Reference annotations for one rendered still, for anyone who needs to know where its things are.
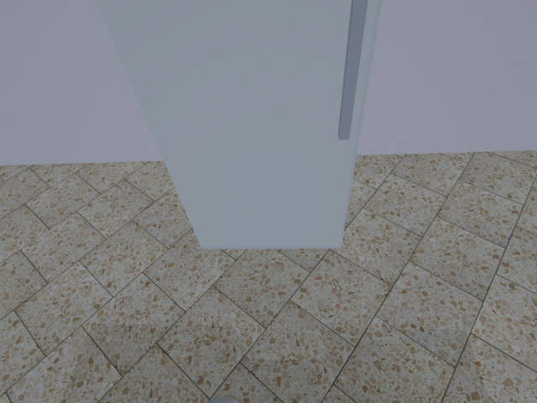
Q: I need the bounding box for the fridge door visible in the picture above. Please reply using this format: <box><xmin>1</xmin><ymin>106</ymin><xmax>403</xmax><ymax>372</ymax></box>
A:
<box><xmin>96</xmin><ymin>0</ymin><xmax>377</xmax><ymax>247</ymax></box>

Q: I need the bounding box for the handle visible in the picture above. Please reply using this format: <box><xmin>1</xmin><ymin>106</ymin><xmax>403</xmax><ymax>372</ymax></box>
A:
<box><xmin>338</xmin><ymin>0</ymin><xmax>368</xmax><ymax>140</ymax></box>

